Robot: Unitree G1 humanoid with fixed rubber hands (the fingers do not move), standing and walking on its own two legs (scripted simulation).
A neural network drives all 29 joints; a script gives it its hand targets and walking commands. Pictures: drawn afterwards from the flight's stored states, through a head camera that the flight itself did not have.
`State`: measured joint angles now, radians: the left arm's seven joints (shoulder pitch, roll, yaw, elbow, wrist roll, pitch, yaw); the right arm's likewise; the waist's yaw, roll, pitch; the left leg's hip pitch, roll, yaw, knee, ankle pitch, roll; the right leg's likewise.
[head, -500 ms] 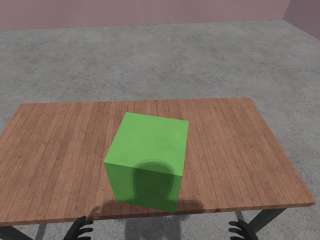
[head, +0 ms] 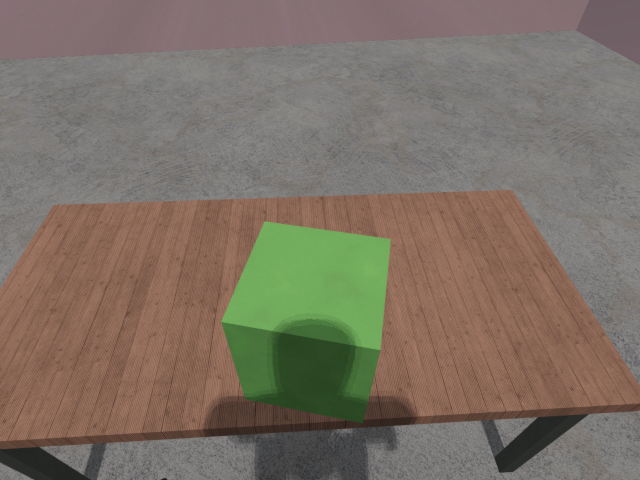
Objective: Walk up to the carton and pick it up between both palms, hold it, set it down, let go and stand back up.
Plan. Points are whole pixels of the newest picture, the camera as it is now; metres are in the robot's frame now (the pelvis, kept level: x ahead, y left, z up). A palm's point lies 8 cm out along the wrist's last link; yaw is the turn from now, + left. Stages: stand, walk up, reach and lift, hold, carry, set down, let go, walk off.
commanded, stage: stand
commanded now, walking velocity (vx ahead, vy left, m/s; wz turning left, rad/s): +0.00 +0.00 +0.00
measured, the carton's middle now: (314, 323) +0.41 +0.02 -0.09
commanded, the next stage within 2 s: none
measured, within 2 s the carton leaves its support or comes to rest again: neither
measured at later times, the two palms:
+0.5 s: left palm out of the picture -0.02 +0.23 -0.14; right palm out of the picture -0.01 -0.21 -0.14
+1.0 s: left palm out of the picture -0.06 +0.21 -0.15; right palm out of the picture -0.04 -0.18 -0.15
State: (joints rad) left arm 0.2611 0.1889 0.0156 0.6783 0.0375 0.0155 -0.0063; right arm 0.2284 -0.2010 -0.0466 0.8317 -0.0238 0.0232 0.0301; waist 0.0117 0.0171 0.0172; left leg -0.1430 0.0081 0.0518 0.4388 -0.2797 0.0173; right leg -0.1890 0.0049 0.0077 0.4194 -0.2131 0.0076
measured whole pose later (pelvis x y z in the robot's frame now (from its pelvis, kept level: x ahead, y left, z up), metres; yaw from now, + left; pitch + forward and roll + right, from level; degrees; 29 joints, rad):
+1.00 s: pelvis +0.00 +0.02 +0.00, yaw +0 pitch -1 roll +0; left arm 0.39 0.09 -0.01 1.17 0.02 -0.01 0.05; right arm 0.35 -0.11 -0.01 1.17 -0.01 -0.01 -0.03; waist 0.00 0.00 -0.02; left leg -0.11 -0.04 0.06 0.36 -0.24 0.05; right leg -0.18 -0.04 0.02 0.39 -0.20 0.04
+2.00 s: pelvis +0.01 +0.02 +0.00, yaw +0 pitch -1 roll +0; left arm 0.35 0.08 -0.02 1.22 0.01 -0.01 0.05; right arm 0.36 -0.09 0.00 1.18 -0.01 -0.02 -0.04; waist 0.00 -0.01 0.00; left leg -0.10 -0.04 0.06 0.36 -0.25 0.05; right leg -0.17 -0.04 0.02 0.40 -0.22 0.04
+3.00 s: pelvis +0.01 +0.02 +0.00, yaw +0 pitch -1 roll +0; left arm 0.34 0.08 0.00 1.21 0.01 -0.01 0.05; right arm 0.36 -0.08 0.00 1.17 -0.01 -0.03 -0.04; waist 0.00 -0.01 0.02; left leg -0.09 -0.04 0.05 0.37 -0.26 0.05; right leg -0.16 -0.04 0.01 0.40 -0.22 0.04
